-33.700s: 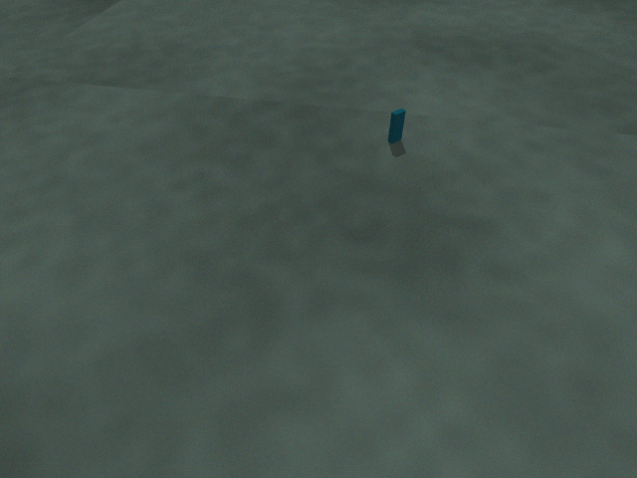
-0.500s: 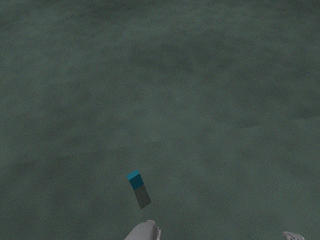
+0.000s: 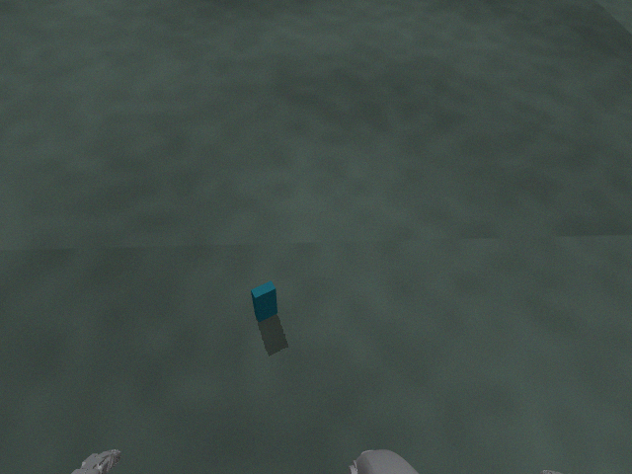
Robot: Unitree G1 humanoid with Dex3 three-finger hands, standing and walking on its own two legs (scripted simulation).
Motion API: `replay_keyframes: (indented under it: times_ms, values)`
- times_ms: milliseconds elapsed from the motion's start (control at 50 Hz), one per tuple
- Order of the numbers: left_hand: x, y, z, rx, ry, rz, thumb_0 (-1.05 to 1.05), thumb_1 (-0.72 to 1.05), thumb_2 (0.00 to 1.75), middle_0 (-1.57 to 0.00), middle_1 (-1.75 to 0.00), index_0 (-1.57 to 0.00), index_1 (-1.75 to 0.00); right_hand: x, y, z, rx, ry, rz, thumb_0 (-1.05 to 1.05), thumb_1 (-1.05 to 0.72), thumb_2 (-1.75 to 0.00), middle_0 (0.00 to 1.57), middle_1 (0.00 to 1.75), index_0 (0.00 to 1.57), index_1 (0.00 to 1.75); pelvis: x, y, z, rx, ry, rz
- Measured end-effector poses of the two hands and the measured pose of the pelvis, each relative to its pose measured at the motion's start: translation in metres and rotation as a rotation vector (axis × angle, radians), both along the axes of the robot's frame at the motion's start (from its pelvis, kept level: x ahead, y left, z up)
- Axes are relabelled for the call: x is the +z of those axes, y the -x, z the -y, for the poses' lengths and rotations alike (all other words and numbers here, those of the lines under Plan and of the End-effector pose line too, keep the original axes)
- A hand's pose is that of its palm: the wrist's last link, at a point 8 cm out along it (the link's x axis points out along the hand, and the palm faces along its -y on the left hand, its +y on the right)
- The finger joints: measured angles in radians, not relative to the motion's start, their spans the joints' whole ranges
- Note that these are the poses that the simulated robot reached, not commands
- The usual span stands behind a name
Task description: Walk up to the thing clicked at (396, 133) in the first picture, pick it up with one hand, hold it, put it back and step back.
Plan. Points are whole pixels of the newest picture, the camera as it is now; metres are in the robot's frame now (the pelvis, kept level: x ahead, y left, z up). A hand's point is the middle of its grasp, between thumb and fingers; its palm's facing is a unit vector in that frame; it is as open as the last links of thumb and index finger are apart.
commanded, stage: step back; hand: left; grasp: from the side
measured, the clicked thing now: (264, 302) +0.68 +0.17 -0.68
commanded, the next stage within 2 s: stand in 1.98 s
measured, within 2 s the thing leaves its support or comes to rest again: neither
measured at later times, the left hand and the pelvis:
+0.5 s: hand out of the picture -0.07 +0.25 -0.14, palm faces -0.01 -0.89 -0.45, open 7.4 cm; pelvis -0.18 -0.03 -0.01, yaw +0 degrees
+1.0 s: hand out of the picture -0.27 +0.21 -0.15, palm faces -0.03 -0.92 -0.40, open 7.4 cm; pelvis -0.32 -0.05 -0.01, yaw -4 degrees
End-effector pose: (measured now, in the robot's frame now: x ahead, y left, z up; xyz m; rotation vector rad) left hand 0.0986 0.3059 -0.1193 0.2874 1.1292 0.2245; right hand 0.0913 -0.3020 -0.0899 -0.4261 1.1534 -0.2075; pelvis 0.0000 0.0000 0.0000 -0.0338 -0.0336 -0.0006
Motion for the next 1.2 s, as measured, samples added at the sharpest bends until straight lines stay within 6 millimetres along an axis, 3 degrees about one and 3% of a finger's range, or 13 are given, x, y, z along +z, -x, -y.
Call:
replay_keyframes:
  times_ms: [160,220,320,380,460,560,620,680,780,900,1020,1120,1200]
  values:
    - [-0.007,0.081,0.001,-0.034,-0.060,-0.105,0.00,0.91,0.90,-0.20,-0.30,-0.20,-0.30,-0.006,0.020,0.017,0.014,-0.010,0.129,0.00,-0.90,-0.89,0.20,0.30,0.21,0.30,-0.012,0.062,0.013,-0.067,-0.021,0.004]
    - [-0.007,0.111,0.011,-0.042,-0.079,-0.121,0.00,0.91,0.90,-0.20,-0.30,-0.20,-0.30,-0.021,0.041,0.031,-0.003,-0.030,0.144,0.00,-0.90,-0.89,0.20,0.30,0.21,0.30,-0.020,0.089,0.022,-0.076,-0.006,0.022]
    - [0.012,0.159,0.025,-0.034,-0.084,-0.123,0.00,0.91,0.90,-0.20,-0.30,-0.20,-0.30,-0.029,0.096,0.040,-0.059,-0.065,0.078,0.00,-0.91,-0.89,0.20,0.30,0.20,0.30,-0.011,0.119,0.030,-0.075,-0.053,0.021]
    - [0.023,0.172,0.025,-0.025,-0.099,-0.113,0.01,0.90,0.90,-0.20,-0.30,-0.21,-0.30,-0.028,0.133,0.043,-0.073,-0.070,0.034,0.00,-0.91,-0.89,0.20,0.30,0.20,0.30,-0.004,0.134,0.030,-0.056,-0.072,0.002]
    - [0.027,0.173,0.020,-0.041,-0.121,-0.045,0.01,0.90,0.90,-0.20,-0.30,-0.21,-0.30,-0.034,0.183,0.043,-0.069,-0.049,-0.049,0.00,-0.91,-0.89,0.20,0.30,0.20,0.30,-0.005,0.160,0.028,-0.022,-0.060,-0.017]
    - [0.010,0.177,0.009,-0.041,-0.106,0.058,0.00,0.90,0.90,-0.20,-0.30,-0.21,-0.30,-0.040,0.232,0.031,-0.033,-0.019,-0.118,0.00,-0.91,-0.89,0.20,0.30,0.20,0.30,-0.018,0.200,0.022,0.035,-0.060,0.001]
    - [0.003,0.194,0.013,-0.028,-0.071,0.059,0.00,0.91,0.90,-0.20,-0.30,-0.20,-0.30,-0.033,0.254,0.022,-0.023,-0.029,-0.122,0.00,-0.91,-0.89,0.20,0.30,0.20,0.30,-0.016,0.222,0.022,0.019,-0.071,0.021]
    - [0.003,0.218,0.022,-0.025,-0.034,0.028,0.00,0.91,0.90,-0.20,-0.30,-0.20,-0.30,-0.020,0.267,0.023,-0.017,-0.020,-0.090,0.00,-0.90,-0.89,0.20,0.30,0.21,0.30,-0.007,0.239,0.024,0.026,-0.024,0.014]
    - [0.002,0.265,0.033,-0.033,-0.018,-0.013,0.00,0.91,0.90,-0.20,-0.30,-0.20,-0.30,-0.008,0.270,0.037,-0.004,-0.002,0.008,0.00,-0.90,-0.89,0.20,0.30,0.21,0.30,-0.004,0.270,0.033,-0.012,-0.017,-0.009]
    - [-0.006,0.328,0.048,-0.055,-0.055,-0.075,0.00,0.91,0.90,-0.20,-0.30,-0.20,-0.30,-0.019,0.283,0.065,-0.017,-0.012,0.112,0.00,-0.90,-0.89,0.20,0.30,0.21,0.30,-0.017,0.310,0.049,-0.053,0.011,0.020]
    - [0.009,0.377,0.053,-0.016,-0.067,-0.109,0.01,0.90,0.90,-0.20,-0.30,-0.21,-0.30,-0.024,0.328,0.070,-0.064,-0.055,0.048,0.00,-0.91,-0.89,0.20,0.30,0.20,0.30,-0.007,0.322,0.054,-0.055,-0.037,0.015]
    - [0.013,0.383,0.040,0.005,-0.075,-0.076,0.01,0.90,0.90,-0.20,-0.30,-0.21,-0.30,-0.033,0.363,0.063,-0.052,-0.058,-0.058,0.00,-0.91,-0.89,0.20,0.30,0.20,0.30,-0.007,0.328,0.047,-0.008,-0.031,-0.007]
    - [0.010,0.380,0.027,0.011,-0.075,-0.073,0.01,0.90,0.90,-0.20,-0.30,-0.21,-0.30,-0.033,0.378,0.046,-0.053,-0.068,-0.099,0.00,-0.91,-0.89,0.20,0.30,0.20,0.30,-0.007,0.331,0.040,-0.008,-0.075,0.006]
